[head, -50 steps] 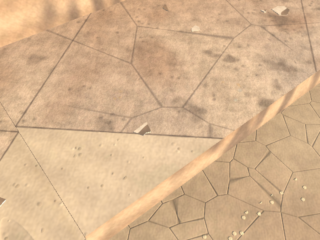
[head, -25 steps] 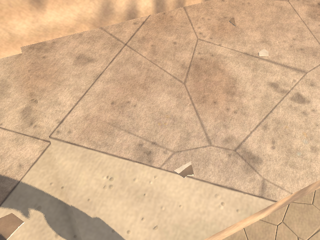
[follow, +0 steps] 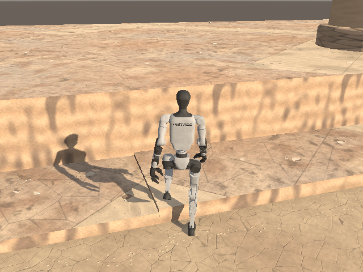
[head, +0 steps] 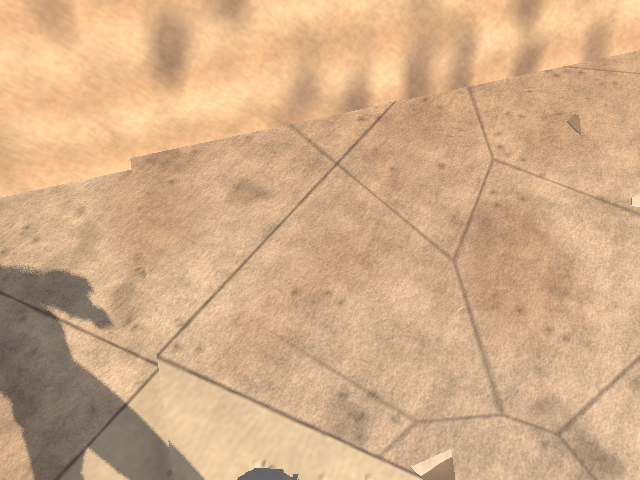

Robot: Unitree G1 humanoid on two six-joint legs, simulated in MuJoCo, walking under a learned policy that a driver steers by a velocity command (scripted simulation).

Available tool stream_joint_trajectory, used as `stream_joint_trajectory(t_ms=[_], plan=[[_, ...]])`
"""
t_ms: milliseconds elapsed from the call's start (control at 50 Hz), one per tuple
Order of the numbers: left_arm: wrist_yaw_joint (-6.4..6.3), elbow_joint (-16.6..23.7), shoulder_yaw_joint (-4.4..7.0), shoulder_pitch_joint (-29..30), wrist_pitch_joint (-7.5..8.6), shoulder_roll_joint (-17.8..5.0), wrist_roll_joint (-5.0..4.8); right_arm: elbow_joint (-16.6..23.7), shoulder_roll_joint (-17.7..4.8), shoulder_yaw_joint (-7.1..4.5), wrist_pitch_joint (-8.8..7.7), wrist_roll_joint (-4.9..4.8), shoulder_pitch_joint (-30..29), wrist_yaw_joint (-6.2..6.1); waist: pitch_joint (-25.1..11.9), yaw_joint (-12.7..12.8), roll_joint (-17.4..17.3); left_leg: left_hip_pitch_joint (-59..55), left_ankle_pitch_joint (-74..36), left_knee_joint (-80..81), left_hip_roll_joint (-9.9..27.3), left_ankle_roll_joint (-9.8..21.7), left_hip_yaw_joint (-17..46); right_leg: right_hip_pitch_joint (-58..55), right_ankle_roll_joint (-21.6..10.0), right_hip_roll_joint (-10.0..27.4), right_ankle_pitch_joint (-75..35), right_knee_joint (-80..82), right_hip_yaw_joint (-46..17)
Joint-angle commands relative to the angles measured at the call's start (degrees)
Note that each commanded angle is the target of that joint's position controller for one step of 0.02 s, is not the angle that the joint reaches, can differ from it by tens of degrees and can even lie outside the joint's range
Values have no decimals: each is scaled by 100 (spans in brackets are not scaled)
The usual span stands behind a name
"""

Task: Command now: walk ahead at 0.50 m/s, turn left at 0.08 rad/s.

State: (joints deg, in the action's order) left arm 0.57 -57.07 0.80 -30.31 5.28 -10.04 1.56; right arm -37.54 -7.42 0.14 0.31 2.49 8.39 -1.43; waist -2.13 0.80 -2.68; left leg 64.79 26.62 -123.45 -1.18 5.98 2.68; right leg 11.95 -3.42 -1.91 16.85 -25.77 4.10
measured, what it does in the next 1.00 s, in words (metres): climbs, turning right: left foot 0.16 m higher, then right foot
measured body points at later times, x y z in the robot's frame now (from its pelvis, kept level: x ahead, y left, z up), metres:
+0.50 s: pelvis +0.26 +0.08 +0.16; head +0.25 +0.10 +0.60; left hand +0.46 +0.28 +0.06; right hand +0.24 -0.14 +0.01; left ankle +0.23 +0.13 -0.58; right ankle +0.37 -0.10 -0.43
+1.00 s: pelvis +0.40 +0.06 +0.15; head +0.43 +0.04 +0.60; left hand +0.63 +0.26 +0.06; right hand +0.51 -0.24 +0.07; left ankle +0.47 +0.24 -0.49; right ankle +0.46 -0.01 -0.58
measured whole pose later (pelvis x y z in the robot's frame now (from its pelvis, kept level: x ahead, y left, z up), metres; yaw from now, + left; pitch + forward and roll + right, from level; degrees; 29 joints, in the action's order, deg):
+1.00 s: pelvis +0.40 +0.06 +0.15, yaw -21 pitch +4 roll +1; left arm -0.8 -35.0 3.1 -12.0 -0.2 -14.9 0.2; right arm -37.0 -14.4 -1.7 -1.5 0.5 2.5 -2.8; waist 1.1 1.8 -0.1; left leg 36.2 21.9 -65.5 0.9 -3.9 7.4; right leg 24.6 -6.8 -8.4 3.6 -25.3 -4.5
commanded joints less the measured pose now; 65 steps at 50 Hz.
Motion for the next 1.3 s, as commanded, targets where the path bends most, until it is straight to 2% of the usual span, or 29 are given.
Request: stream_joint_trajectory(t_ms=[20,100,120,160,200,220,240,260,280,300,320,360,420,460,500,560,620,720,740,760,780,800,840,960,1040,1240,1260,1280,1300], plan=[[-51,-118,24,-184,90,-458,-82,1363,250,277,-109,-13,-1743,-31,957,-156,565,1676,76,285,435,20,-342,181,-679,1414,1381,1848,-1519],[-411,-82,98,-218,-24,-794,-190,1582,225,367,-11,-13,-1818,134,521,-97,578,-92,-81,2770,837,4,-646,-170,-919,1535,-1095,2933,-1217],[-392,26,98,-231,-62,-773,-186,1366,178,346,17,-76,-1513,170,226,-14,321,-855,121,3580,719,84,-1040,-436,-892,1384,-2075,2874,-654],[-271,133,136,-219,-95,-977,-190,1029,148,252,12,-207,-953,169,-264,-214,725,-2591,633,4586,140,260,-1623,-584,-871,1363,-6225,1954,-117],[-150,232,261,-125,-80,-1309,-179,671,-255,24,-78,-298,399,130,-1307,-893,1515,-4056,560,5579,-384,456,-1322,-1276,-712,1653,-9539,-188,-109],[-62,379,310,118,9,-1340,-216,493,-793,-201,-154,-94,1266,113,-1863,-1320,1379,-5116,994,6295,210,734,219,-653,-495,1462,-8661,-1977,-147],[167,894,312,359,112,-912,-335,140,-1567,-426,-130,-45,1922,45,-2037,-1392,-772,-6100,2091,8889,1596,1167,3684,1473,-136,278,-3969,-4178,-335],[292,1004,364,519,157,-583,12,-21,-1749,-553,-7,-157,1638,14,-1957,-1137,-1215,-6118,2532,10789,1992,1019,5918,2684,-107,-390,-680,-6391,-1256],[294,775,286,735,194,-72,-410,-166,-1437,-360,-247,-227,1309,66,-1326,-864,-853,-5681,1839,11089,2503,1083,5736,3580,-197,-516,-306,-8046,-2242],[205,1215,149,1231,138,41,-438,-357,-859,-197,-411,-304,987,215,-267,-539,-253,-4683,1605,10673,2399,851,4545,4094,-366,-164,-309,-8427,-1630],[120,1481,105,1583,40,-15,-333,-635,-187,-4,-539,-212,590,353,365,-147,243,-3667,1176,10270,2178,571,3316,4125,-565,147,-509,-8420,-1402],[28,1392,42,882,-223,-2,-305,-1117,406,131,-659,-25,172,498,380,546,116,-3133,-131,10135,1653,-50,1451,3729,-729,292,-1106,-8351,-1625],[-73,1578,-51,1163,-334,-31,-398,-1357,55,62,-612,-91,194,454,682,599,117,-3224,-1933,10554,1173,-365,-454,3902,-507,200,-1655,-6661,-1397],[-98,1789,25,1764,-313,-277,-233,-1361,-208,62,-615,-31,296,253,485,401,-57,-3476,-3580,10907,869,-368,-1226,3359,-276,78,-2420,-5168,-810],[-62,1771,120,1814,-300,-434,-260,-1381,-604,13,-653,-23,535,12,130,315,-316,-4368,-4665,10910,758,-377,-1543,3173,-40,39,-2748,-4242,-509],[46,1899,146,2345,-403,-358,-257,-1214,-1204,-130,-588,-187,730,-249,-112,29,-89,-5465,-5596,10832,852,-560,-1691,2654,1,-4,-2682,-2508,80],[190,2174,172,2793,-520,-292,-221,-1094,-1512,-274,-394,-333,957,-358,-101,-202,-375,-6652,-6583,10334,1329,-452,-1609,2608,28,27,-1888,-1479,255],[283,2065,436,1681,-485,-1006,-239,-616,-1611,-525,-126,-431,385,-281,-363,270,-288,-7071,-6682,8354,1397,-286,-1567,1374,-294,-131,-1377,128,263],[173,1975,576,1221,-444,-1343,-171,-568,-1457,-479,-166,-385,473,-212,-621,470,105,-6108,-5199,7164,1020,-410,-1465,98,-546,20,-2392,425,-296],[65,2045,680,1228,-419,-1884,-89,-332,-751,-296,-241,-18,695,-102,-901,-5,1482,-4093,35,5394,145,-653,-1320,-1429,-1224,1183,-5364,-592,-1849],[45,2313,656,1450,-345,-1908,63,-124,-957,-268,-336,-90,1057,40,-2111,-115,1746,-2819,1310,3661,-652,-855,-11,-2338,-2680,2219,-3266,230,-4651],[41,2555,537,1838,-324,-1433,-25,-151,-1363,-365,-439,-213,668,156,-1856,118,926,-2421,709,3491,-265,-725,563,-1895,-2411,2073,-2216,709,-4342],[-41,2653,367,2286,-341,-1011,-244,43,-1428,-374,-413,-172,-31,84,-774,-79,-205,-2327,-111,4073,70,-775,459,-586,-1700,1563,-1325,918,-3365],[-162,2682,451,2015,-440,-1286,-110,196,-1150,-329,-193,-199,43,-176,-691,-222,403,-2892,-474,5726,102,-1030,210,275,-1228,812,-2423,697,-2545],[-267,2832,464,2060,-627,-1295,-159,272,-1075,-342,-65,-250,-257,-259,-717,-76,828,-2895,-812,6420,33,-1070,305,299,-895,674,-711,721,-2827],[-251,2992,513,2155,-844,-1210,-237,106,-1179,-468,-274,-350,-53,-87,-515,-24,1378,-4362,-954,9246,-169,-736,206,161,-646,564,-507,375,-3564],[-261,3008,503,2203,-860,-1167,-286,-18,-1231,-507,-290,-338,233,-50,-518,-170,1268,-4903,-1464,9939,-44,-630,159,370,-490,391,-322,174,-3402],[-260,3004,451,2025,-862,-955,-261,-50,-1469,-574,-275,-233,344,-36,-600,-90,628,-5593,-1750,10146,738,-331,720,975,-235,20,730,-579,-2948],[-244,3147,429,2067,-798,-884,-285,54,-1917,-647,-211,-23,190,-67,-250,67,-1133,-5742,-2955,10471,1902,500,2112,2253,132,-926,1746,-1969,-1542]])
Velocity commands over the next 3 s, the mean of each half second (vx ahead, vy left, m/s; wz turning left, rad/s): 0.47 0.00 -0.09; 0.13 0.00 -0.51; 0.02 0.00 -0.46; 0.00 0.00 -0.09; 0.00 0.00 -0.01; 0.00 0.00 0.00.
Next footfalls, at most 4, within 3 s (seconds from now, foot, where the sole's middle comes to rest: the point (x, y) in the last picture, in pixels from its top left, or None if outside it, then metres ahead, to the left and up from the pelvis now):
0.20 left None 0.27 0.14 -0.62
0.74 right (363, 457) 0.50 -0.02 -0.62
1.28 left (258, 430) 0.56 0.18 -0.62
1.64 right None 0.37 0.01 -0.62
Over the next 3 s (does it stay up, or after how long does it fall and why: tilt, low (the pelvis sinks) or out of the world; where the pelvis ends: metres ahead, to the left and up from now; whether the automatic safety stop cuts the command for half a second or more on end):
stays up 0.44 0.12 0.16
